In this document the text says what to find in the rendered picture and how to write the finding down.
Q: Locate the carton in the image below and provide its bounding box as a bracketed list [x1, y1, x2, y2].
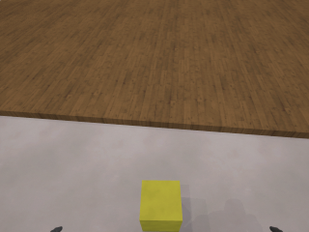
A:
[139, 180, 183, 232]

